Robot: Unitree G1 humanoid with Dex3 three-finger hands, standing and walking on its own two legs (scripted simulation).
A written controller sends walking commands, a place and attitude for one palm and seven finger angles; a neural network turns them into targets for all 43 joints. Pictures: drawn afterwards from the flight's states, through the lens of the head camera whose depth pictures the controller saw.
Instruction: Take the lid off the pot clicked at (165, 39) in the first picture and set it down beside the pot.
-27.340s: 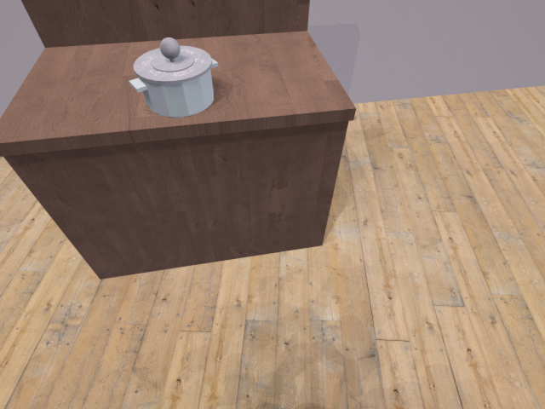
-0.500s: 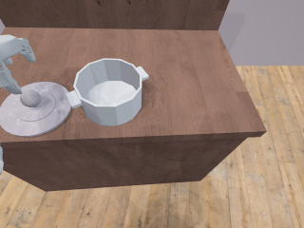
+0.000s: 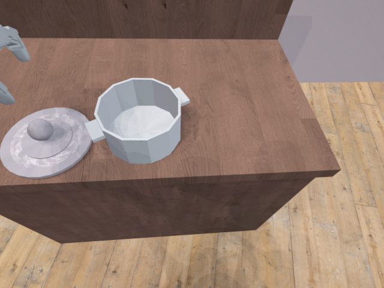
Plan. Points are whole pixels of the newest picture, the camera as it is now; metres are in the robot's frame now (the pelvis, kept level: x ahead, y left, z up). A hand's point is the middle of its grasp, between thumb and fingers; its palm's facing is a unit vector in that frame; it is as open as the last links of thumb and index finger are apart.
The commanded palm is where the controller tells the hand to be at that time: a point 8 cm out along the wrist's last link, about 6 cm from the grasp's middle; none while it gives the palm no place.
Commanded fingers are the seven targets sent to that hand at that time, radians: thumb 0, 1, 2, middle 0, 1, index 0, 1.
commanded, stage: draw the hand back to the body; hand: left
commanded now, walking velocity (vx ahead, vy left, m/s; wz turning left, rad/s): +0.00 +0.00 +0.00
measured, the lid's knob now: (40, 129) +0.46 +0.34 +0.02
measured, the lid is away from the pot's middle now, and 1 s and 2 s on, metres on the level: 0.23 0.23 0.23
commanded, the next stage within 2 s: none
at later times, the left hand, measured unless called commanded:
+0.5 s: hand (3, 97) +0.42 +0.32 +0.17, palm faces -0.31 -0.08 -0.95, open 11.0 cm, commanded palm +0.39 +0.31 +0.23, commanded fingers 0.00 0.05 0.52 -0.31 -0.94 -0.31 -0.94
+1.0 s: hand (33, 91) +0.38 +0.24 +0.21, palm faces +0.45 -0.85 -0.28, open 10.3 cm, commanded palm +0.32 +0.28 +0.22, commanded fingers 0.00 0.41 0.68 -0.26 -0.67 -0.26 -0.67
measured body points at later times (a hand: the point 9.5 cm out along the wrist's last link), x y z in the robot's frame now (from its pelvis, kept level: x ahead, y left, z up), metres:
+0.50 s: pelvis -0.01 -0.01 +0.00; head +0.05 +0.00 +0.45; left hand +0.43 +0.32 +0.22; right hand +0.09 -0.27 -0.12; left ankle +0.00 +0.03 -0.73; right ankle -0.02 -0.17 -0.73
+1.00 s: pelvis +0.02 -0.05 +0.01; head +0.03 -0.06 +0.46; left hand +0.35 +0.28 +0.23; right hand +0.14 -0.31 -0.09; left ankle +0.00 +0.03 -0.73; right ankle -0.02 -0.17 -0.73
